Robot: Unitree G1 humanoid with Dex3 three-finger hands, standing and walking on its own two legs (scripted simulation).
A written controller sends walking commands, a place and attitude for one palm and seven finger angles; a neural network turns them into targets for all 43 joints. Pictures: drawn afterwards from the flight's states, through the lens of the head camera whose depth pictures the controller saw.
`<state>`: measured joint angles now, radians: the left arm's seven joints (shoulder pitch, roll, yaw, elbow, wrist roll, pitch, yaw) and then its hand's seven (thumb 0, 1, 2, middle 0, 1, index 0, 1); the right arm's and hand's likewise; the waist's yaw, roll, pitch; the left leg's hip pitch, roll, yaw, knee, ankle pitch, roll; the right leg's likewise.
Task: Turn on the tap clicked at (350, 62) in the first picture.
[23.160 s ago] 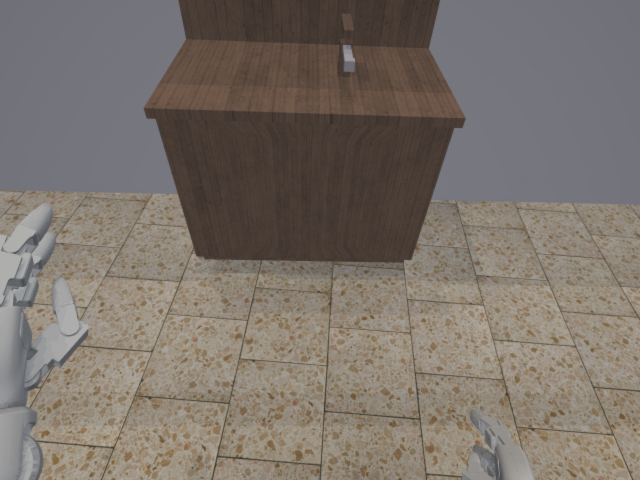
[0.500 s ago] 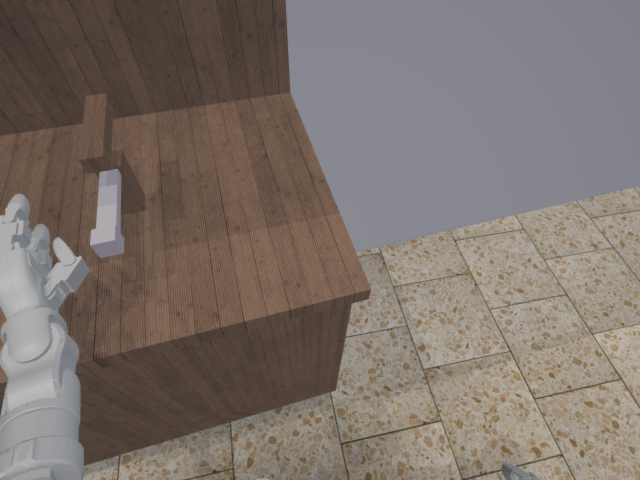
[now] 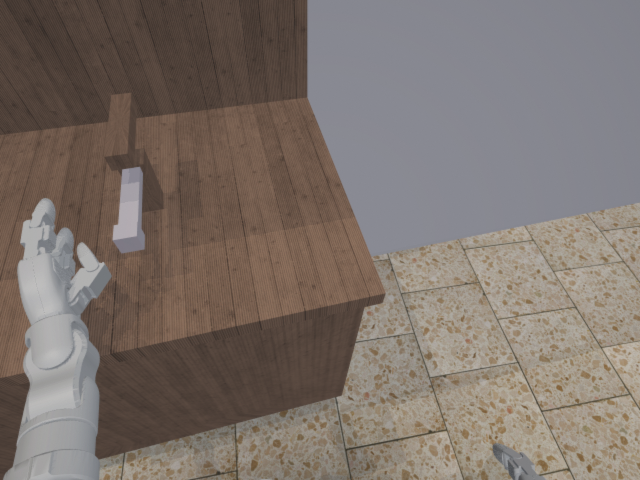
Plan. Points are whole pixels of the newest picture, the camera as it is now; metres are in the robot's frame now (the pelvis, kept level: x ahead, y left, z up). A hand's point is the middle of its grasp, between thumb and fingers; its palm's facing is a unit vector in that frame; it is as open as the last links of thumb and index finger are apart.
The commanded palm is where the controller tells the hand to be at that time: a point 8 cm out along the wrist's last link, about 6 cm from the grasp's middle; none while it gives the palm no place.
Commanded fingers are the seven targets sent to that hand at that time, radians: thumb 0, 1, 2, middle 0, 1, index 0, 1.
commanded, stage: push the lever round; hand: left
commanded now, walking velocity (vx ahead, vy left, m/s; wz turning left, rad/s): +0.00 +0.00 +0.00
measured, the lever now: (129, 237) +0.38 +0.27 +0.07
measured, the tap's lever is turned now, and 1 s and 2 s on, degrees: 0 14 43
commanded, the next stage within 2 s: none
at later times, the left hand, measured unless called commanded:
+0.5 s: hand (129, 263) +0.35 +0.26 +0.06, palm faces +0.51 -0.85 -0.08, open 7.8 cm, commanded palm +0.31 +0.29 +0.07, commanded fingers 0.00 0.90 0.90 -0.15 -0.15 -0.15 -0.15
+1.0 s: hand (162, 257) +0.36 +0.22 +0.07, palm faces +0.60 -0.79 -0.07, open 7.7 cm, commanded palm +0.32 +0.25 +0.07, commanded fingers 0.00 0.90 0.90 -0.15 -0.15 -0.15 -0.15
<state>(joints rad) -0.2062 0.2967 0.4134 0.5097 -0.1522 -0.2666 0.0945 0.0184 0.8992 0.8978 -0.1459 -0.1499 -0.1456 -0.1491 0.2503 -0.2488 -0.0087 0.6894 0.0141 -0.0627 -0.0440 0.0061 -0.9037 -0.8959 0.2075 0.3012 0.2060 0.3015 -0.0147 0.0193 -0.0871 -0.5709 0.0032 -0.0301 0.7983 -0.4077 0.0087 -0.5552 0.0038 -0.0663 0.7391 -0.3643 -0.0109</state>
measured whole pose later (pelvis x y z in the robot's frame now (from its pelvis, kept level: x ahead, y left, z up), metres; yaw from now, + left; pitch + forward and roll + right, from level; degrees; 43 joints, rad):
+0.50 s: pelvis -0.01 -0.01 +0.00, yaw +0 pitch +10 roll -1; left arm -0.25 0.27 0.38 0.54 -0.11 -0.28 0.18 0.02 0.90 0.90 -0.15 -0.15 -0.15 -0.15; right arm 0.26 -0.25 0.00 0.70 0.01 -0.05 -0.04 0.01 -0.90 -0.90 0.21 0.30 0.21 0.30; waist -0.03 0.02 -0.09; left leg -0.58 0.01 -0.03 0.80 -0.40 -0.01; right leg -0.57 0.01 -0.07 0.76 -0.36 -0.03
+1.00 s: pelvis +0.00 -0.02 +0.00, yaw +0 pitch +10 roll -1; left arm -0.26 0.16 0.28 0.50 -0.04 -0.25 0.42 0.03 0.93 0.91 -0.15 -0.15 -0.15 -0.15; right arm 0.23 -0.23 -0.01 0.70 -0.01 -0.04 -0.02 0.01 -0.90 -0.90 0.21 0.30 0.21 0.30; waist -0.02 0.03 -0.11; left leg -0.56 0.01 -0.04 0.79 -0.40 -0.02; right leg -0.55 0.01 -0.08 0.76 -0.38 -0.04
